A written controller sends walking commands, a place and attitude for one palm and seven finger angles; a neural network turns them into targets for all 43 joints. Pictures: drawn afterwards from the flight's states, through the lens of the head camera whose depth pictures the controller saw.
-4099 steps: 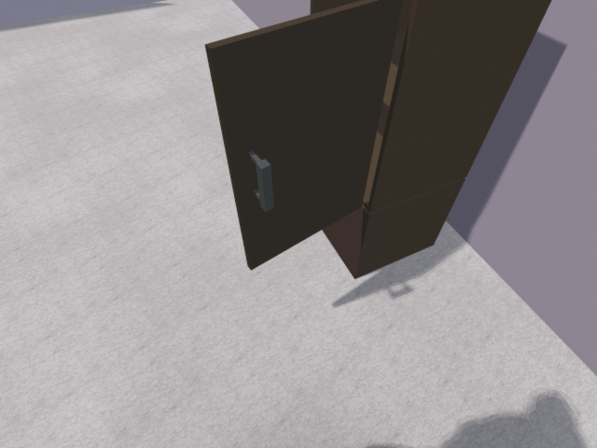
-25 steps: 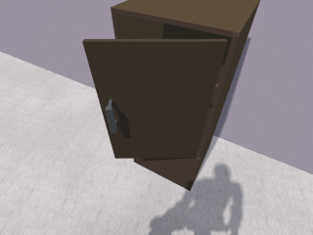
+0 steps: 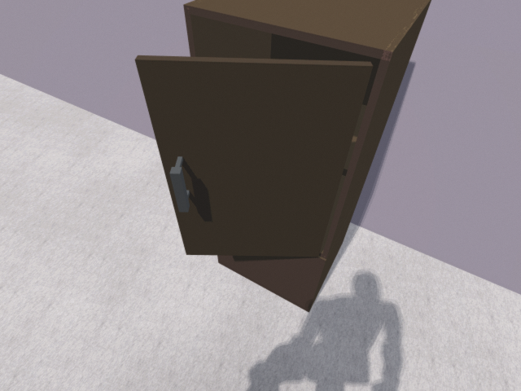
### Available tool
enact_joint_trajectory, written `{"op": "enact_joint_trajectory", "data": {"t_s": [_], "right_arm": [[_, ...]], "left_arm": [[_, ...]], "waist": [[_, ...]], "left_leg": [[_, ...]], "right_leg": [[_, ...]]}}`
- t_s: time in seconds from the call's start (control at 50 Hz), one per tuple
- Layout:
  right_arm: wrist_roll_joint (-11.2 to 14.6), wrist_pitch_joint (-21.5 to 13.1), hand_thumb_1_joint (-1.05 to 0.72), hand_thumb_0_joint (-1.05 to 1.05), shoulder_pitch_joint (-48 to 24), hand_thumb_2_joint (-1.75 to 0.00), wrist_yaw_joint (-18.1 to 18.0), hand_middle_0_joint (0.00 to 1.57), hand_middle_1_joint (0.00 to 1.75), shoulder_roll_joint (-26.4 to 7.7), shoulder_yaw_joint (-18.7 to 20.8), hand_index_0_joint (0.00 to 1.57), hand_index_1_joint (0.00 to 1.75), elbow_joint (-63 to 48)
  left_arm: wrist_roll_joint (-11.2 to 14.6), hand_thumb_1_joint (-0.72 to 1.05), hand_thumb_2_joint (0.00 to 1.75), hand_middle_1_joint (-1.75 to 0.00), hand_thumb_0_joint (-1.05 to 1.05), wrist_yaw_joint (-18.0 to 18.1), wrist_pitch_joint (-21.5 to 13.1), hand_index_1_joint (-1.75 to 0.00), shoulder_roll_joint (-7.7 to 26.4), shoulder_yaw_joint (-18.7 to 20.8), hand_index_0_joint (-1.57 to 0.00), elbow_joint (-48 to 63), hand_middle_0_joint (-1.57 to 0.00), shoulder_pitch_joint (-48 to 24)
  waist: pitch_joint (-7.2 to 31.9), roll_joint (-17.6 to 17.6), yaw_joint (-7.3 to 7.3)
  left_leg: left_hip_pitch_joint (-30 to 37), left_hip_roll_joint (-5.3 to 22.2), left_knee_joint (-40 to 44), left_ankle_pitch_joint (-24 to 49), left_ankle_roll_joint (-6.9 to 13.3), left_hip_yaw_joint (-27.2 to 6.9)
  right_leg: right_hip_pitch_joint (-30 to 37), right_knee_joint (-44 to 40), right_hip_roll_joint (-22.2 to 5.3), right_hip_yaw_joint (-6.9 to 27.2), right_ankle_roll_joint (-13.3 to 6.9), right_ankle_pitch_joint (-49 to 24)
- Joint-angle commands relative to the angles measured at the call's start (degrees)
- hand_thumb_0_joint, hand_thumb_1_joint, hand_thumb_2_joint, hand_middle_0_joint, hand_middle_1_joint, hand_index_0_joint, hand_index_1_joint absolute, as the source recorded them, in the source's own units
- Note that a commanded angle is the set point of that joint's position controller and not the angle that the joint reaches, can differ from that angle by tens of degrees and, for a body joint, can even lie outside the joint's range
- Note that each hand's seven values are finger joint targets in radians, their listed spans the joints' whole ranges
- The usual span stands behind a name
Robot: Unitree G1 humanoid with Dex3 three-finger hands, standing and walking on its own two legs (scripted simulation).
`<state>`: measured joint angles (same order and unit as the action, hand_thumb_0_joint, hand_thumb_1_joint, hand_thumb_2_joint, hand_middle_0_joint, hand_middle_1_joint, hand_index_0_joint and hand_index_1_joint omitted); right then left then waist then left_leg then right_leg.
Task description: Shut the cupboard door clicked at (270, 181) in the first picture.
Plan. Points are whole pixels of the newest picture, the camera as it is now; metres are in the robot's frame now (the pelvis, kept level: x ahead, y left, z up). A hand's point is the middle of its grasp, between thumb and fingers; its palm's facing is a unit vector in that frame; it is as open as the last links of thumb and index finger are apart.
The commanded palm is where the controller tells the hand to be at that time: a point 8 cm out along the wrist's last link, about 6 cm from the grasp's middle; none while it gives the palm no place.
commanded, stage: shuffle to correct the standing spot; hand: left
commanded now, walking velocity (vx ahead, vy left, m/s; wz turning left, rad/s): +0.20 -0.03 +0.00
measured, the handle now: (181, 184) +0.53 +0.21 -0.02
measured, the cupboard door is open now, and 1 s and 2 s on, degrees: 30 30 30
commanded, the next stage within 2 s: come to a stop and stand still in 0.32 s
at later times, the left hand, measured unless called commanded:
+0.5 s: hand out of the picture +0.04 +0.16 -0.19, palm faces +0.11 -0.99 -0.13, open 7.4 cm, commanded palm none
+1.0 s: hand out of the picture +0.14 +0.17 -0.18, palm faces +0.05 -0.98 -0.22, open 7.3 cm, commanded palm none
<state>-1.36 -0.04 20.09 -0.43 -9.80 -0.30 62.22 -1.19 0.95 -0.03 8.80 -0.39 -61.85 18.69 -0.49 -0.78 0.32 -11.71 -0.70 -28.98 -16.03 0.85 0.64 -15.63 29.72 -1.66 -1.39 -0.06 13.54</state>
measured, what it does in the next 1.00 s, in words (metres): steps on the spot: right foot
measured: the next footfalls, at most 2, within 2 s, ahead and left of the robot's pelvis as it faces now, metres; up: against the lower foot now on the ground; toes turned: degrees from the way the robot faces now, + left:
right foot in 0.74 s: +0.18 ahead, -0.12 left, +0.00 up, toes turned +6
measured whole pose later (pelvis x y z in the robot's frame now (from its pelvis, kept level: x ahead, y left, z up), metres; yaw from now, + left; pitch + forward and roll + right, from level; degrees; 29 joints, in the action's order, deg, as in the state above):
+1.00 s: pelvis +0.09 -0.02 +0.00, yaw +1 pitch -2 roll +1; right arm -0.5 0.3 15.0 -1.8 -7.0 1.6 62.3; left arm -0.9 2.2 0.9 9.6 1.7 -58.7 11.0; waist -4.5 -1.2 0.5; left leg -8.2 0.1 -30.1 -20.0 0.5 5.0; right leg -17.8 32.9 -3.2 -3.4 -0.2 13.2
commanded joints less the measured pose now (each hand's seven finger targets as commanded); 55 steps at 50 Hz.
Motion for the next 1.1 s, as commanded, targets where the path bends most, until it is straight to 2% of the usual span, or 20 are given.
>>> {"op": "enact_joint_trajectory", "data": {"t_s": [0.0,0.06,0.16,0.26,0.3,0.34,0.36,0.4,0.44,0.46,0.48,0.52,0.56,0.66,0.72,0.76,0.78,0.84,0.94,1.08], "right_arm": [[-0.26,-0.53,-0.9,0.0,2.21,-0.9,-0.4,0.2,0.3,-3.9,1.14,0.2,0.3,-2.45],[-0.2,-1.23,-0.9,0.0,3.72,-0.9,-0.51,0.2,0.3,-3.26,1.11,0.2,0.3,-1.99],[0.21,-2.18,-0.9,0.0,4.32,-0.9,-0.87,0.2,0.3,-5.35,1.91,0.2,0.3,-1.75],[0.56,-3.34,-0.9,0.0,3.59,-0.9,-1.24,0.2,0.3,-3.77,1.7,0.2,0.3,-2.13],[0.61,-3.52,-0.9,0.0,3.1,-0.9,-1.25,0.2,0.3,-1.94,1.57,0.2,0.3,-2.53],[0.5,-3.5,-0.9,0.0,1.27,-0.9,-1.07,0.2,0.3,-0.17,1.47,0.2,0.3,-3.32],[0.43,-3.46,-0.9,0.0,-0.56,-0.9,-1.0,0.2,0.3,0.31,1.43,0.2,0.3,-4.03],[0.57,-3.56,-0.9,0.0,-1.57,-0.9,-0.62,0.2,0.3,1.11,1.45,0.2,0.3,-4.12],[0.69,-3.78,-0.9,0.0,4.66,-0.9,-0.71,0.2,0.3,1.09,1.21,0.2,0.3,-0.94],[0.18,-4.15,-0.9,0.0,10.18,-0.9,-1.43,0.2,0.3,-2.7,2.05,0.2,0.3,1.45],[0.04,-3.88,-0.9,0.0,14.02,-0.9,-2.22,0.2,0.3,-5.34,2.07,0.2,0.3,2.87],[-0.13,-3.0,-0.9,0.0,9.93,-0.9,-2.68,0.2,0.3,-3.5,0.72,0.2,0.3,2.49],[-0.26,-2.62,-0.9,0.0,5.43,-0.9,-2.85,0.2,0.3,-3.64,0.61,0.2,0.3,0.66],[0.61,-1.74,-0.9,0.0,0.16,-0.9,-3.2,0.2,0.3,-5.35,2.12,0.2,0.3,-1.31],[0.99,-1.12,-0.9,0.0,0.6,-0.9,-3.04,0.2,0.3,-3.77,2.92,0.2,0.3,-2.23],[1.25,-0.53,-0.9,0.0,1.56,-0.9,-2.6,0.2,0.3,-1.39,3.1,0.2,0.3,-1.97],[1.32,-0.14,-0.9,0.0,2.22,-0.9,-2.48,0.2,0.3,-0.68,3.04,0.2,0.3,-1.68],[1.35,-0.01,-0.9,0.0,2.65,-0.9,-2.03,0.2,0.3,-0.34,2.94,0.2,0.3,-1.11],[0.71,0.0,-0.9,0.0,0.02,-0.9,-1.67,0.2,0.3,-1.37,2.64,0.2,0.3,-1.36],[-0.05,0.5,-0.9,0.0,1.5,-0.9,-0.75,0.2,0.3,-1.41,1.91,0.2,0.3,-0.82]], "left_arm": [[-0.09,0.9,0.9,-0.3,0.0,0.39,-0.8,-0.3,7.09,2.17,-0.2,2.24,-0.2,4.02],[0.14,0.9,0.9,-0.3,0.0,0.13,-1.16,-0.3,6.05,2.41,-0.2,2.31,-0.2,4.11],[-0.41,0.9,0.9,-0.3,0.0,-0.25,-1.74,-0.3,3.17,2.06,-0.2,2.83,-0.2,4.24],[-0.22,0.9,0.9,-0.3,0.0,-0.14,-2.79,-0.3,3.14,2.35,-0.2,1.1,-0.2,8.07],[-0.19,0.9,0.9,-0.3,0.0,0.1,-3.05,-0.3,4.94,2.95,-0.2,-0.16,-0.2,10.55],[-0.06,0.9,0.9,-0.3,0.0,0.57,-3.3,-0.3,7.17,3.87,-0.2,-1.38,-0.2,13.98],[-0.24,0.9,0.9,-0.3,0.0,0.81,-3.42,-0.3,7.2,4.11,-0.2,-1.56,-0.2,14.45],[-0.59,0.9,0.9,-0.3,0.0,1.11,-3.25,-0.3,6.99,4.13,-0.2,-0.89,-0.2,12.82],[-0.05,0.9,0.9,-0.3,0.0,1.07,-2.33,-0.3,4.8,3.49,-0.2,0.71,-0.2,6.45],[0.33,0.9,0.9,-0.3,0.0,0.93,-2.06,-0.3,2.05,2.75,-0.2,1.79,-0.2,4.89],[0.63,0.9,0.9,-0.3,0.0,1.27,-2.07,-0.3,0.22,1.96,-0.2,2.61,-0.2,3.57],[0.23,0.9,0.9,-0.3,0.0,2.0,-1.06,-0.3,1.5,2.25,-0.2,2.5,-0.2,1.31],[0.26,0.9,0.9,-0.3,0.0,1.49,-0.73,-0.3,-0.28,1.91,-0.2,2.22,-0.2,1.51],[0.46,0.9,0.9,-0.3,0.0,0.63,0.25,-0.3,0.55,2.43,-0.2,1.74,-0.2,3.2],[0.14,0.9,0.9,-0.3,0.0,0.86,-0.26,-0.3,5.09,3.29,-0.2,2.25,-0.2,4.44],[0.34,0.9,0.9,-0.3,0.0,0.81,-0.25,-0.3,6.73,3.17,-0.2,3.14,-0.2,2.37],[0.34,0.9,0.9,-0.3,0.0,1.03,-0.41,-0.3,6.93,3.25,-0.2,3.4,-0.2,1.51],[0.34,0.9,0.9,-0.3,0.0,1.49,-0.44,-0.3,7.06,3.19,-0.2,4.39,-0.2,-0.72],[0.35,0.9,0.9,-0.3,0.0,1.56,0.19,-0.3,6.07,3.08,-0.2,5.83,-0.2,-4.3],[0.09,0.9,0.9,-0.3,0.0,1.18,0.46,-0.3,6.03,3.02,-0.2,5.29,-0.2,-3.81]], "waist": [[-7.64,-3.08,-0.61],[-7.3,-1.05,-0.03],[-9.4,7.78,-0.4],[-5.52,1.38,-1.72],[-4.43,-3.98,-2.13],[-3.47,-11.06,-2.91],[-4.06,-11.93,-3.25],[-3.94,-7.46,-2.47],[-3.06,-3.05,1.7],[-1.42,6.76,3.23],[-0.16,15.17,3.82],[-4.37,10.99,2.02],[-8.02,8.79,0.65],[-3.28,7.71,-1.16],[0.21,0.94,-1.4],[0.27,0.25,-0.26],[2.18,-4.23,0.14],[4.57,-7.43,0.26],[0.34,0.21,-0.53],[-5.38,-1.49,-0.89]], "left_leg": [[-9.74,1.99,4.81,-13.96,1.47,-3.09],[-7.57,2.55,5.06,-11.84,1.79,-3.48],[-8.17,9.52,13.49,-16.63,4.89,-11.59],[-7.53,6.57,4.46,0.07,4.09,-5.45],[-10.42,2.69,-2.82,1.31,2.49,-0.01],[-15.93,0.09,-12.13,-7.14,1.0,4.71],[-17.68,0.58,-13.9,-11.65,0.89,4.15],[-15.2,1.17,-9.79,-12.04,1.07,4.53],[1.47,1.96,4.86,2.3,1.24,2.95],[10.44,10.4,6.61,20.9,3.82,-7.17],[16.64,20.84,8.53,48.64,8.33,-16.29],[11.09,21.84,6.43,63.12,11.18,-12.22],[7.08,18.47,6.03,61.49,10.06,-7.44],[5.33,12.76,3.96,46.65,5.25,-1.84],[-0.79,7.03,-0.01,23.28,1.39,0.66],[-1.65,4.03,-0.79,10.21,0.32,1.56],[-0.56,4.18,-1.76,8.11,-0.12,1.89],[1.26,3.65,-1.17,6.96,-0.57,2.1],[0.05,6.19,4.72,10.3,0.21,-0.05],[-4.58,4.35,9.26,-7.99,0.76,-0.28]], "right_leg": [[-1.66,-10.45,-5.31,9.54,-3.95,23.43],[-3.07,-8.2,-4.67,8.84,-4.53,20.69],[-2.91,1.82,0.13,0.78,-3.36,9.48],[4.4,0.28,-2.31,4.29,-4.48,-1.13],[9.26,-2.07,-5.77,8.57,-6.03,-7.9],[13.94,-6.73,-12.89,16.92,-9.83,-13.83],[14.6,-7.89,-14.42,19.04,-11.94,-16.79],[13.43,-6.57,-14.12,15.89,-12.63,-18.48],[2.42,1.57,-7.83,6.56,-7.74,-16.69],[-5.73,11.97,-1.31,0.45,-3.66,-10.31],[-13.67,20.32,1.47,-2.8,-0.86,13.6],[-13.33,25.12,-1.18,1.8,-0.87,19.82],[-10.65,19.61,-2.39,0.01,-0.69,16.84],[1.24,1.43,-0.57,-3.76,0.07,-4.28],[9.11,1.08,-6.25,4.74,-2.8,-33.53],[7.58,1.35,-10.9,6.39,-5.64,-39.4],[7.64,0.61,-11.2,7.35,-6.23,-38.84],[7.68,-0.65,-11.68,7.13,-6.39,-36.44],[4.24,-1.78,-7.51,4.82,-3.45,-17.18],[0.95,-10.91,-6.04,6.53,-2.6,11.03]]}}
